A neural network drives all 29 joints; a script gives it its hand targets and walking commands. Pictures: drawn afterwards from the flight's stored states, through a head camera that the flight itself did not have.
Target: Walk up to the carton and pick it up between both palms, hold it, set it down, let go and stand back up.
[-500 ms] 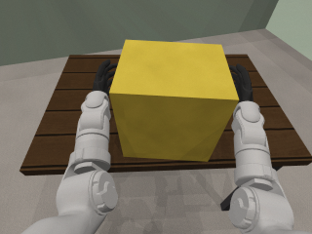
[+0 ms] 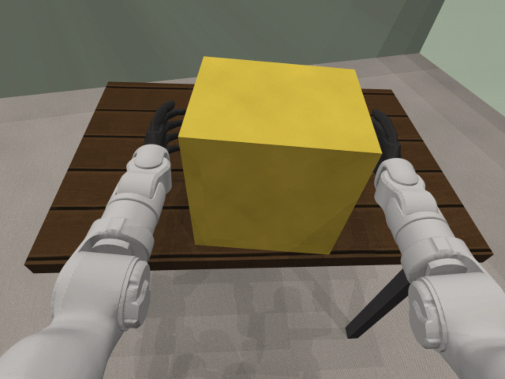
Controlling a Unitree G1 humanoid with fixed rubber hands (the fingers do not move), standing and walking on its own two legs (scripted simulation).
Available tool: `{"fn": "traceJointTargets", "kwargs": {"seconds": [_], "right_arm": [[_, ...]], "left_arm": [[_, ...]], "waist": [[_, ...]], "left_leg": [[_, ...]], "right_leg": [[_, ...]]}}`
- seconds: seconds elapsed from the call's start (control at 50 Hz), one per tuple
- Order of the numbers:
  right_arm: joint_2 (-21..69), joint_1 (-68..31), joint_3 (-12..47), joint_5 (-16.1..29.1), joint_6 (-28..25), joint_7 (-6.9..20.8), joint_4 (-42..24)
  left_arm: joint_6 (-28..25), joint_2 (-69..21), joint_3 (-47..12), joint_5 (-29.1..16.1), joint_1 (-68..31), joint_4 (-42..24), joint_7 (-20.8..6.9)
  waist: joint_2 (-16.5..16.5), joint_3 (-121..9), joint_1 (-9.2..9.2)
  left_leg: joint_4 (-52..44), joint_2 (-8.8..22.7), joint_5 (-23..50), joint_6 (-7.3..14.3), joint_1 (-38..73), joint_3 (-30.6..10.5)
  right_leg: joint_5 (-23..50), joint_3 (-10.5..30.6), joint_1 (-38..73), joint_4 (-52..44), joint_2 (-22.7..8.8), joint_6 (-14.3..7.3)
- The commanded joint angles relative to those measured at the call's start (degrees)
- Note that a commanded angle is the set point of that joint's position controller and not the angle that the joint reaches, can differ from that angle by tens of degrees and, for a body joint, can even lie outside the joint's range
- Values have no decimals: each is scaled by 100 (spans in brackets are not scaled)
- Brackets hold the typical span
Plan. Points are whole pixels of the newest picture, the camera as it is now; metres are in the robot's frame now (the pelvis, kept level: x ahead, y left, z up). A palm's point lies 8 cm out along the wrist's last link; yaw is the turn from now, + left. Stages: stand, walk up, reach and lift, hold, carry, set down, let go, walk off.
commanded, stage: set down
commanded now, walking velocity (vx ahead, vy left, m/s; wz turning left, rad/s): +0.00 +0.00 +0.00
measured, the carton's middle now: (270, 162) +0.47 -0.06 +0.08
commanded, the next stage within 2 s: none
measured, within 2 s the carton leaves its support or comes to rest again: neither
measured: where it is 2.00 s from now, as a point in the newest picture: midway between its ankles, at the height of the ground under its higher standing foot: outside the picture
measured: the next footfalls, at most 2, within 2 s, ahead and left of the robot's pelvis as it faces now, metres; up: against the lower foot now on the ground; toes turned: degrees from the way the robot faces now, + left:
none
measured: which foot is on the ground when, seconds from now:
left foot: down 0.00-1.00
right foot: down 0.00-1.00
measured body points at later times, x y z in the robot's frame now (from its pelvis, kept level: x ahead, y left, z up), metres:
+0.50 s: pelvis -0.02 -0.03 -0.01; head +0.02 +0.01 +0.44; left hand +0.47 +0.19 +0.18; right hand +0.45 -0.25 +0.20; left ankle -0.03 +0.09 -0.75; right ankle +0.01 -0.10 -0.75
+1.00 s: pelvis -0.01 -0.01 +0.00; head +0.01 +0.01 +0.45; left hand +0.47 +0.21 +0.26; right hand +0.44 -0.27 +0.25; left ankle -0.03 +0.09 -0.75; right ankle +0.01 -0.10 -0.75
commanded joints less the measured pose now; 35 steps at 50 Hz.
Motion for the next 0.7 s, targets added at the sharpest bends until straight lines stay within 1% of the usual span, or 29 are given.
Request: {"fn": "traceJointTargets", "kwargs": {"seconds": [0.0, 0.02, 0.04, 0.08, 0.1, 0.14, 0.16, 0.18, 0.2, 0.22, 0.24, 0.26, 0.28, 0.3, 0.32, 0.36, 0.38, 0.4, 0.42, 0.44, 0.46, 0.48, 0.52, 0.56, 0.58, 0.6, 0.62, 0.64, 0.68], "right_arm": [[-1330, -3078, 292, 701, -145, 54, -233], [-1504, -3073, 354, 879, -114, 47, -261], [-1571, -3265, 328, 958, -5, 52, 166], [-1784, -3601, 261, 796, 144, 37, 508], [-1709, -3723, 298, 775, 196, 27, 775], [-1863, -3448, 183, 612, 298, 60, 1068], [-1759, -3420, 214, 683, 313, 91, 1145], [-1691, -3435, 182, 726, 332, 117, 911], [-1595, -3368, 276, 779, 320, 157, 928], [-1630, -3230, 253, 772, 338, 209, 1140], [-1601, -3273, 340, 861, 338, 252, 1249], [-1658, -3395, 345, 872, 280, 276, 953], [-1649, -3360, 283, 915, 198, 275, 935], [-1762, -3531, 225, 1031, 125, 261, 592], [-2020, -3862, 82, 1032, 66, 211, 397], [-1918, -3911, 152, 1233, 35, 241, -29], [-2007, -3965, 168, 1272, 113, 248, -85], [-2166, -4305, 212, 1338, 192, 202, -527], [-2120, -4170, 70, 1347, 345, 166, -218], [-2368, -4034, -7, 1315, 472, 114, -248], [-2469, -4219, 87, 1433, 626, 134, -177], [-2505, -3959, 73, 1337, 759, 109, 218], [-2358, -3914, 354, 1427, 952, 39, 451], [-2070, -3754, 428, 1411, 1054, -27, 1], [-2160, -3816, 511, 1555, 1084, -46, -381], [-2067, -3913, 550, 1632, 1141, -99, -436], [-2060, -3819, 632, 1673, 1174, -123, -402], [-2117, -3956, 688, 1769, 1236, -135, -469], [-2030, -3862, 851, 1948, 1328, -73, -37]], "left_arm": [[-298, 1336, -315, -566, -3334, -535, 175], [-281, 1380, -429, -704, -3221, -535, 132], [-203, 1240, -529, -783, -3235, -9, 112], [-106, 1311, -799, -1012, -3341, 828, -36], [-105, 1273, -915, -1084, -3406, 1247, -112], [-90, 1187, -1118, -1297, -3065, 1662, -299], [-186, 1238, -1314, -1491, -3149, 1799, -427], [-253, 1295, -1337, -1620, -3233, 1768, -532], [-353, 1232, -1520, -1646, -3325, 1562, -610], [-423, 1241, -1646, -1738, -3331, 1823, -689], [-536, 1213, -1784, -1792, -3300, 1595, -752], [-630, 1306, -1771, -1848, -3596, 1381, -767], [-769, 1558, -1804, -1863, -3786, 1054, -697], [-845, 1683, -1897, -1962, -3958, 629, -641], [-879, 1944, -1995, -2108, -4468, 378, -563], [-830, 1944, -1979, -2202, -4581, -190, -455], [-704, 2069, -1834, -2148, -4532, 121, -415], [-499, 2110, -1762, -2157, -4474, -432, -397], [-248, 2200, -1587, -2002, -4395, -418, -375], [36, 2289, -1454, -1852, -4148, -667, -362], [326, 2282, -1368, -1752, -4229, -643, -341], [596, 2411, -1230, -1626, -3875, -258, -371], [905, 2342, -1087, -1581, -3579, 450, -542], [873, 2497, -983, -1574, -3699, -91, -637], [916, 2644, -857, -1641, -3825, -566, -661], [907, 2676, -842, -1563, -3705, -199, -695], [891, 2823, -809, -1554, -3809, -140, -725], [885, 2900, -817, -1562, -3971, -145, -739], [900, 2570, -1142, -1594, -3693, 89, -807]], "waist": [[782, -3548, 401], [675, -3744, 481], [664, -3113, 504], [426, -2500, 277], [162, -1942, 280], [-124, -1262, 98], [-226, -1272, 22], [-394, -1352, -37], [-227, -1687, -155], [-151, -1602, -194], [-26, -1723, -219], [-68, -2043, -177], [286, -2341, -140], [441, -2914, -48], [615, -3210, -211], [1001, -3946, -131], [982, -3969, -57], [1046, -4413, 88], [1088, -4420, -24], [1096, -4298, 34], [1073, -4041, 109], [921, -3645, 44], [220, -2716, 13], [-99, -2726, -24], [-165, -3221, 71], [-265, -3007, -63], [-163, -2926, -25], [-179, -2804, -102], [-15, -2351, -129]], "left_leg": [[601, 169, 2586, -472, 1179, -394], [558, 255, 2506, -458, 1092, -448], [485, 220, 2153, -448, 659, -420], [308, 149, 1176, -374, 314, -509], [260, 221, 810, -344, -101, -575], [-83, 221, 41, -249, -133, -617], [-118, 209, 2, -204, 12, -528], [-152, 183, -43, -159, -83, -653], [-92, 200, 168, -203, 186, -624], [-86, 165, 118, -231, 176, -602], [-76, 198, 284, -223, 228, -687], [-40, 180, 444, -233, 266, -634], [22, 174, 570, -231, 278, -639], [70, 165, 867, -288, 435, -642], [203, 171, 963, -368, 281, -704], [405, 169, 1457, -448, 474, -691], [494, 119, 1379, -396, 410, -664], [457, 84, 1405, -383, 425, -597], [466, 61, 1356, -353, 379, -579], [412, 54, 1567, -375, 472, -611], [411, 74, 1695, -356, 498, -656], [336, 64, 1646, -336, 384, -646], [111, 10, 1187, -165, -295, -617], [-131, -75, 1183, -65, -329, -581], [-153, -123, 1517, -75, -248, -580], [-183, -125, 1361, -115, -721, -567], [-212, -163, 1166, -88, -825, -529], [-308, -146, 1117, -39, -854, -592], [-281, -51, 1091, -89, -617, -633]], "right_leg": [[2483, -162, 636, 447, -69, 106], [2541, -138, 842, 474, -93, 97], [2004, -111, 677, 381, -160, 76], [1480, -138, 510, 382, -204, 146], [890, -88, 458, 213, -262, 136], [169, -76, 267, 62, -324, 113], [222, -97, 167, 99, -281, 121], [288, -122, 404, -7, -354, 71], [492, -80, 424, 84, -308, 54], [490, -183, 323, 124, -313, 30], [523, -181, 411, 138, -330, -4], [546, -152, 520, 118, -408, -32], [722, -148, 308, 211, -354, -18], [950, -147, 394, 310, -328, 39], [1059, -176, 431, 389, -334, 22], [1345, -200, 400, 515, -310, -3], [1395, -191, 419, 555, -340, 52], [1610, -183, 643, 539, -319, 91], [1908, -201, 726, 701, -305, 142], [2106, -217, 969, 652, -255, 128], [2050, -233, 947, 591, -196, 152], [2147, -179, 1165, 556, -204, 213], [2366, 7, 1637, 512, -314, 272], [2803, 113, 2202, 457, -425, 354], [3366, 158, 2651, 487, -412, 381], [3832, 248, 2847, 608, -497, 421], [3665, 334, 3028, 668, -520, 452], [3421, 337, 3045, 582, -528, 405], [3194, 291, 2634, 466, -567, 343]]}}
